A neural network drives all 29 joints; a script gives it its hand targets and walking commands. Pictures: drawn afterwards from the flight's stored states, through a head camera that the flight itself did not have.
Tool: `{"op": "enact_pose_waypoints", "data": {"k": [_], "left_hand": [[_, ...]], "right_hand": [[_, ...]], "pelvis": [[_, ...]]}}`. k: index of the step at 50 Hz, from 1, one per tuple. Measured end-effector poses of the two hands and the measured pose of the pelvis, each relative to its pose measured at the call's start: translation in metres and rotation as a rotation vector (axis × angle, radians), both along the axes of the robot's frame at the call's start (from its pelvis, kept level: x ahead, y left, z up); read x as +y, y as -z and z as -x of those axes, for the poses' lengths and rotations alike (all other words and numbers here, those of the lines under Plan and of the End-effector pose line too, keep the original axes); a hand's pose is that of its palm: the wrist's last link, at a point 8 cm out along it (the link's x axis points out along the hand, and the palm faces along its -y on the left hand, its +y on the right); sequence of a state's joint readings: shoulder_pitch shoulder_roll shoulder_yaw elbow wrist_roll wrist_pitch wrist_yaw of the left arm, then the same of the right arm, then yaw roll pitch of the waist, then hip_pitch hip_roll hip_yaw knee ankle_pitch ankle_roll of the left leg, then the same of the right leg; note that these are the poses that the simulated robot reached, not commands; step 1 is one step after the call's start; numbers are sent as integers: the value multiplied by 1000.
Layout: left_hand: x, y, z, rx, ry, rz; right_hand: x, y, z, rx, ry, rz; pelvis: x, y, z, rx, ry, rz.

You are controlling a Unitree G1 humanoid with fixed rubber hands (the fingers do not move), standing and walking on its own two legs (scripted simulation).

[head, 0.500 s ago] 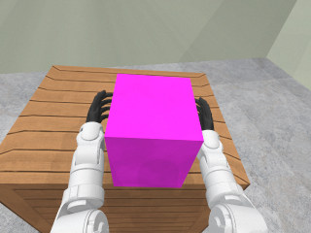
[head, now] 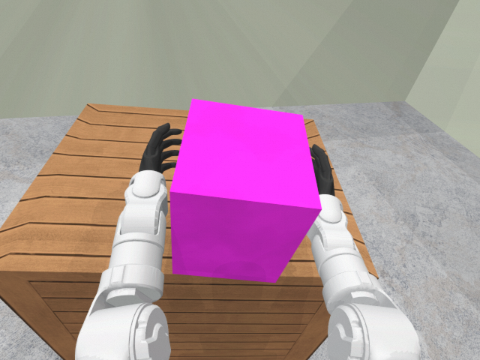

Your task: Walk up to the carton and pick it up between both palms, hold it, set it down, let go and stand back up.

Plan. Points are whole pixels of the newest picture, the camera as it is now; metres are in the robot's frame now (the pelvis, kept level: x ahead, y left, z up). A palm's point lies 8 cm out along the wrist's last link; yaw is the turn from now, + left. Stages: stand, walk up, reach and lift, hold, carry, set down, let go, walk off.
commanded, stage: reach and lift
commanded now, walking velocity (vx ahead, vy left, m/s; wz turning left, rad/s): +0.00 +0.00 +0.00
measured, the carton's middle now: (236, 196) +0.40 -0.01 +0.08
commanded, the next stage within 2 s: none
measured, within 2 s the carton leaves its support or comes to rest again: neither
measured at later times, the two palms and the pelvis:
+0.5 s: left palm (134, 157) +0.38 +0.16 +0.18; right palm (312, 173) +0.38 -0.13 +0.16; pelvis +0.01 +0.01 +0.00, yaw +2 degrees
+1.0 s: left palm (122, 138) +0.37 +0.17 +0.22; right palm (316, 153) +0.38 -0.12 +0.20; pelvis +0.00 +0.01 +0.00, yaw +3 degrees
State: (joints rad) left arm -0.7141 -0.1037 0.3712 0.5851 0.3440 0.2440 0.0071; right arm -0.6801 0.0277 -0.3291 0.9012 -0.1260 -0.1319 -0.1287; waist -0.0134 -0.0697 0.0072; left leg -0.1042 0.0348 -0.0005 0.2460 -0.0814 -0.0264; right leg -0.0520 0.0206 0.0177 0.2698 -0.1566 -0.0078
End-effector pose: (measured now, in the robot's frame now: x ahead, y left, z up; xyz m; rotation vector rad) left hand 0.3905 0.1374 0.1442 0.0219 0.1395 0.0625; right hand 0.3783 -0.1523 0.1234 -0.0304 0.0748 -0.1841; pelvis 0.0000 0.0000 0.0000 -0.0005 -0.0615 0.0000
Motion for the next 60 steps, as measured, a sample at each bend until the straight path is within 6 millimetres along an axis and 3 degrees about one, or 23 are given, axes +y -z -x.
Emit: {"op": "enact_pose_waypoints", "data": {"k": [6, 17, 32, 46, 60], "left_hand": [[9, -12, 0, -11, -14, -2], [24, -16, 6, -10, -37, -16], [23, -52, 10, -22, -43, -34], [30, -70, 19, -17, -56, -24], [37, -97, 21, -9, -64, -11]], "right_hand": [[8, -13, -5, -10, -16, -2], [23, -21, -7, -10, -43, -23], [22, -53, -5, -22, -48, -51], [29, -72, -2, -16, -64, -69], [35, -104, -2, -5, -71, -81]], "pelvis": [[3, 0, 0, -21, -1, -1], [8, 1, -6, -58, -24, 5], [8, 2, -6, -91, -39, 5], [7, 3, -2, -108, -44, 7], [8, 4, 2, -91, -39, 10]]}}
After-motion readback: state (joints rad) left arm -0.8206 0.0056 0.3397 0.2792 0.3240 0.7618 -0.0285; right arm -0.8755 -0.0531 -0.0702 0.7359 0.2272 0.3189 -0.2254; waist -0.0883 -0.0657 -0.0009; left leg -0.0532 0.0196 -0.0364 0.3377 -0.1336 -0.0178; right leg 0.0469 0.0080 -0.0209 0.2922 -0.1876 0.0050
